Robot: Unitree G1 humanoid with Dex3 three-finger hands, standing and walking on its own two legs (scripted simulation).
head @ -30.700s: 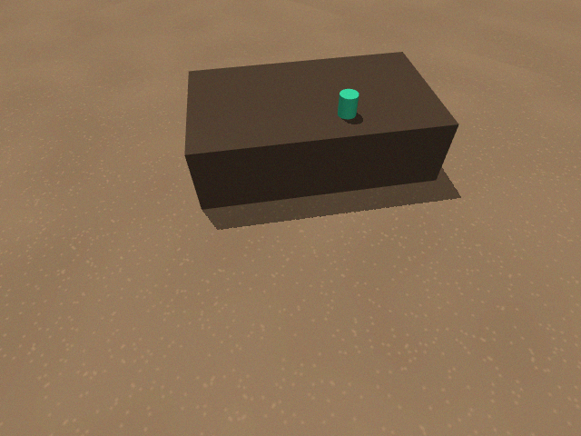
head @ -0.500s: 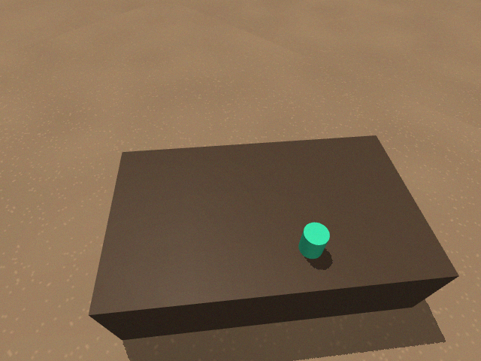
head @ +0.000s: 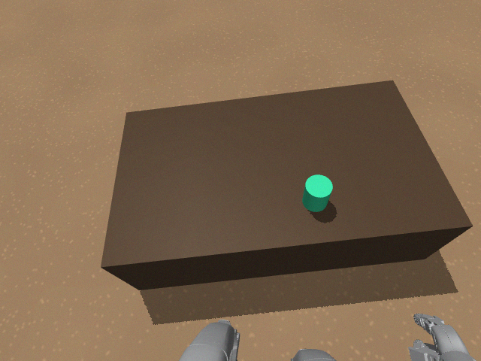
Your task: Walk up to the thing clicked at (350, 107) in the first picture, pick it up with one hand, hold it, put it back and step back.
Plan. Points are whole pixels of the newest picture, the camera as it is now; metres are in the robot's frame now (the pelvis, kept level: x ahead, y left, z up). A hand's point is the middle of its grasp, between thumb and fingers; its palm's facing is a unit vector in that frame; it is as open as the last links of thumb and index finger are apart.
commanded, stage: step back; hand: right
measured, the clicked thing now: (316, 193) +0.60 -0.18 -0.38
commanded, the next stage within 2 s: none
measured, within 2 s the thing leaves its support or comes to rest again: neither
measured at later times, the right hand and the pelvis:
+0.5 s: hand out of the picture +0.03 -0.23 -0.13, palm faces -0.13 +0.89 -0.43, open 7.4 cm; pelvis -0.10 +0.03 +0.00, yaw +4 degrees
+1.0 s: hand out of the picture -0.18 -0.27 -0.16, palm faces -0.08 +0.92 -0.38, open 7.4 cm; pelvis -0.25 +0.01 +0.00, yaw +3 degrees
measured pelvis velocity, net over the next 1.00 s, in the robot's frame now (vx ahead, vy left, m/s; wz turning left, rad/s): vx -0.25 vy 0.01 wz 0.04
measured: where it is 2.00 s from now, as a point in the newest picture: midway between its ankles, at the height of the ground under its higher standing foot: outside the picture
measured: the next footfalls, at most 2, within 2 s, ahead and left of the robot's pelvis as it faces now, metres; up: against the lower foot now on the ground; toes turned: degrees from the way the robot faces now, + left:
left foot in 0.30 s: -0.04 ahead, +0.13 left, +0.00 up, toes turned +4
right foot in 0.72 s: -0.15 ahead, -0.12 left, +0.00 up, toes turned +3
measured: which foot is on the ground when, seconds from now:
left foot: up 0.00-0.28, down 0.30-0.76, up 0.78-1.00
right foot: down 0.00-0.32, up 0.34-0.70, down 0.72-1.00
